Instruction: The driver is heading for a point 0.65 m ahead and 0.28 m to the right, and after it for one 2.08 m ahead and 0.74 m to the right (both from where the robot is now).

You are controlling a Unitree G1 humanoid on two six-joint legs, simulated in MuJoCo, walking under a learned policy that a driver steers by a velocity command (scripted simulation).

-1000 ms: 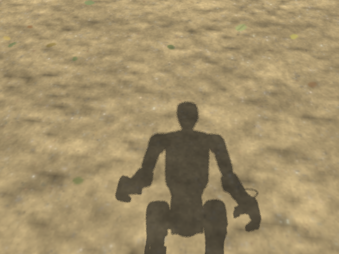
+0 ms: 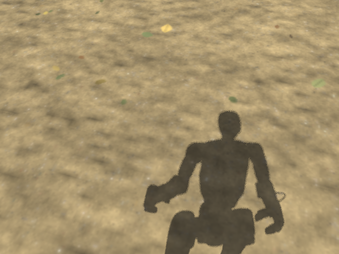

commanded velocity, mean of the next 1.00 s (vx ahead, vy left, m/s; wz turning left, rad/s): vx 0.28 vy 0.00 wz -0.50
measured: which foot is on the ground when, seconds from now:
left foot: down 0.00-0.64, up 0.66-1.00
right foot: down 0.00-0.16, up 0.18-0.60, down 0.62-1.00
